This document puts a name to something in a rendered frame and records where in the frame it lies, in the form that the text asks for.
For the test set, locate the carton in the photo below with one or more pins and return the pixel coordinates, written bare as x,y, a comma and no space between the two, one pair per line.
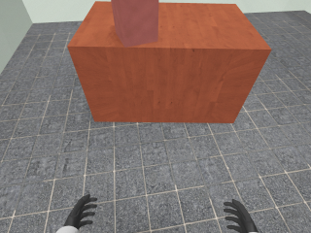
136,21

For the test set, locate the left robot hand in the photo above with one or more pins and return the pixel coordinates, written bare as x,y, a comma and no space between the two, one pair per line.
76,215

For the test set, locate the pedestal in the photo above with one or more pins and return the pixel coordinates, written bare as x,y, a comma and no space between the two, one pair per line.
201,69

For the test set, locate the right robot hand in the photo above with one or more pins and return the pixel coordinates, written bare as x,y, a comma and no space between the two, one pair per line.
246,224

